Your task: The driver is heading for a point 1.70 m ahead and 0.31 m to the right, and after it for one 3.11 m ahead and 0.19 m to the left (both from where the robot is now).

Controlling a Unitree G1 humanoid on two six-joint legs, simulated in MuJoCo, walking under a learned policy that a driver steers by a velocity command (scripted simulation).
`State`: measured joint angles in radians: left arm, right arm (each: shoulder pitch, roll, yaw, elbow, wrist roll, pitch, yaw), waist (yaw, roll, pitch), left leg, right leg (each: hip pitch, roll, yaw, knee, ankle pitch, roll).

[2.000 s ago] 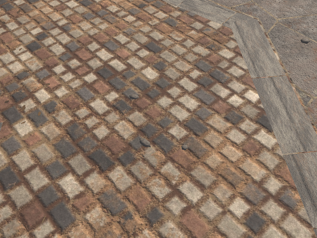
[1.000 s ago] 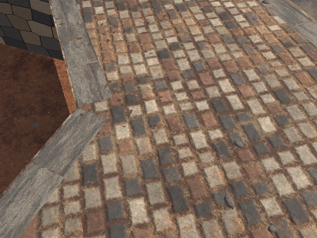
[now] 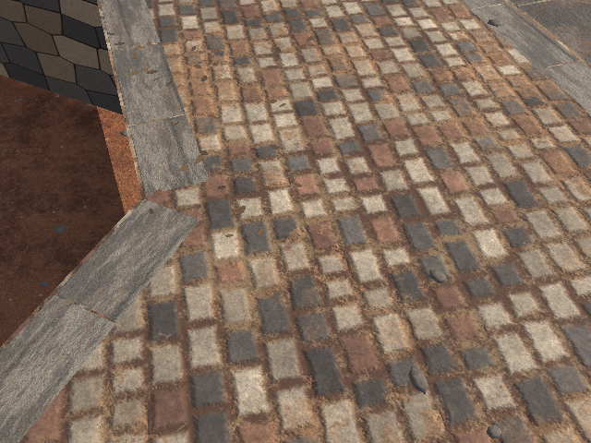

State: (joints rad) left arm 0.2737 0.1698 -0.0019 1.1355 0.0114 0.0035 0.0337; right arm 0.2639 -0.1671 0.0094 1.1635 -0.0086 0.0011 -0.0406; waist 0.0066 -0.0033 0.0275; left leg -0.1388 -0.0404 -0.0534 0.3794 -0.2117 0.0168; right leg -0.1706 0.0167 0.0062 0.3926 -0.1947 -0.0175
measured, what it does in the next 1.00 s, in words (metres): stands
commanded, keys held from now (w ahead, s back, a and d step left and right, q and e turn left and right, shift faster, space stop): no key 0.60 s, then w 0.06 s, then no key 0.34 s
